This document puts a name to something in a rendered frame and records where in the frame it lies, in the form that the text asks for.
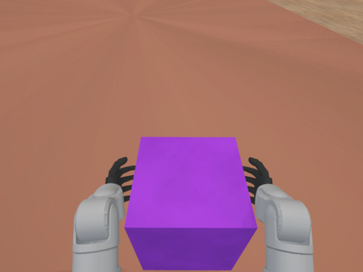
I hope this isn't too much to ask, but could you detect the carton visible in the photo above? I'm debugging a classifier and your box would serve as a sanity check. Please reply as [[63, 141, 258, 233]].
[[124, 137, 258, 270]]

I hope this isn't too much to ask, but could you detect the robot right forearm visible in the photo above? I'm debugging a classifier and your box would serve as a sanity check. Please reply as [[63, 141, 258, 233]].
[[255, 184, 314, 272]]

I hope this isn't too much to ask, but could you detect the left robot hand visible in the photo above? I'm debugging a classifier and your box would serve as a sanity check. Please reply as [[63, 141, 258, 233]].
[[105, 157, 136, 202]]

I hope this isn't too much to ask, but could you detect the robot left forearm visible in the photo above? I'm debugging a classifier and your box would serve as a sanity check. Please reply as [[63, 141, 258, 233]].
[[72, 183, 125, 272]]

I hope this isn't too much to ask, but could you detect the right robot hand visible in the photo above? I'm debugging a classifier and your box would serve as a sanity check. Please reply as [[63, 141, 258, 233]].
[[242, 158, 272, 204]]

